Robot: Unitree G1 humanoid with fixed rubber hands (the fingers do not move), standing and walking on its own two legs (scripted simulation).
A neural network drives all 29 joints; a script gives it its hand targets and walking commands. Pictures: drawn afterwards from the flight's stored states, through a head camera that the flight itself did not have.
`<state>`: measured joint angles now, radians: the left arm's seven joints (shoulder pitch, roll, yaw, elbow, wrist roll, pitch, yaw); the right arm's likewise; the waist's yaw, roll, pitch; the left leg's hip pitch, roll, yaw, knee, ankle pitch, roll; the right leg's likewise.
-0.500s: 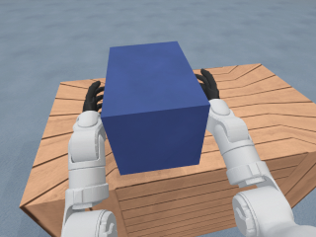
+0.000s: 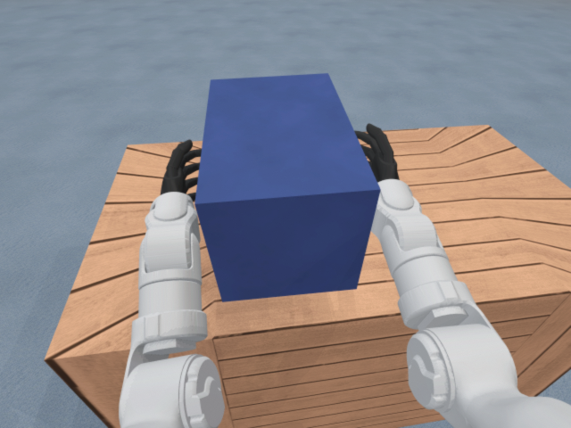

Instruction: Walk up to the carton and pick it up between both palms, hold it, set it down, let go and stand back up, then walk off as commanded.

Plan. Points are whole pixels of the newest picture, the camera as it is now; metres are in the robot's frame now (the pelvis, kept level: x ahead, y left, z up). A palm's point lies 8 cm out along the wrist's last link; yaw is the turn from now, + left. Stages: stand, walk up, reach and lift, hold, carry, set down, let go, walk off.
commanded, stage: set down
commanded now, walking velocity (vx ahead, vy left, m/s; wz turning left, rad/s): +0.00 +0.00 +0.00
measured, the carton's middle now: (279, 178) +0.42 +0.02 +0.17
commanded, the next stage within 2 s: none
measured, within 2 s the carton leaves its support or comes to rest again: neither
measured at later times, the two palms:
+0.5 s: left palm (182, 216) +0.38 +0.17 +0.14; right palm (367, 190) +0.41 -0.11 +0.16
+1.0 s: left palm (178, 236) +0.37 +0.18 +0.10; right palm (351, 199) +0.43 -0.10 +0.13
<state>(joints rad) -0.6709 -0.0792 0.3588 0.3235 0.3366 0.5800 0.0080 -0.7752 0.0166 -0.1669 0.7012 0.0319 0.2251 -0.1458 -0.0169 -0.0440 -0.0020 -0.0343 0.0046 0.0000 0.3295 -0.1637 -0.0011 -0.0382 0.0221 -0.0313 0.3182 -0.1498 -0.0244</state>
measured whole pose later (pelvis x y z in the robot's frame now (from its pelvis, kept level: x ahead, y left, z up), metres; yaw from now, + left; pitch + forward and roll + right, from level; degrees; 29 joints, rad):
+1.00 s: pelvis +0.01 -0.01 +0.00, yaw +1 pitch +1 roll -1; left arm -0.60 -0.09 0.30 0.45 0.26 0.40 0.13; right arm -0.80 -0.01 -0.21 0.95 -0.03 -0.02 -0.07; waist 0.08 -0.06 -0.02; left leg -0.21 0.03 -0.02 0.37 -0.17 -0.03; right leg -0.18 0.05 -0.06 0.29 -0.13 -0.05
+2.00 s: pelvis +0.03 -0.01 +0.00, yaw -1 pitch +12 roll -2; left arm -0.67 -0.16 0.42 0.70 0.28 0.17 0.18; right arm -0.87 -0.05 -0.43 1.18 -0.23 -0.17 0.03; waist 0.13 0.00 -0.15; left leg -0.41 0.05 0.00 0.40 -0.20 -0.03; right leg -0.36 0.06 -0.04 0.26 -0.12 -0.05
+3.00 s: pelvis +0.02 -0.01 +0.00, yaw -2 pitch +15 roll +0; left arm -0.75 -0.16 0.55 0.79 0.35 -0.02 0.15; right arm -0.91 -0.02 -0.51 1.11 -0.34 -0.18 0.03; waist 0.15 -0.02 -0.10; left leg -0.47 0.04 0.02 0.36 -0.15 -0.03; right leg -0.47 0.06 -0.02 0.32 -0.11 -0.05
